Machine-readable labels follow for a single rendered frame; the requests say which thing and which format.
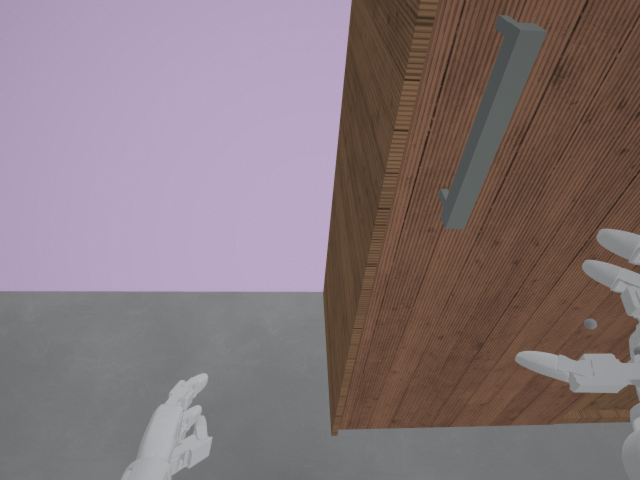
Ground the wardrobe door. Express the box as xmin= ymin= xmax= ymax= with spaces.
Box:
xmin=571 ymin=385 xmax=640 ymax=411
xmin=340 ymin=0 xmax=640 ymax=430

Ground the robot left forearm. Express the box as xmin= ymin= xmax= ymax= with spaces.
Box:
xmin=121 ymin=457 xmax=172 ymax=480

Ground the robot right hand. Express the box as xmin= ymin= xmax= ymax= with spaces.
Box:
xmin=515 ymin=229 xmax=640 ymax=401

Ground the handle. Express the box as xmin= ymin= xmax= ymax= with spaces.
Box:
xmin=438 ymin=15 xmax=547 ymax=229

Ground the robot left hand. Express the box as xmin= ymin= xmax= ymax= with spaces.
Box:
xmin=136 ymin=373 xmax=212 ymax=475

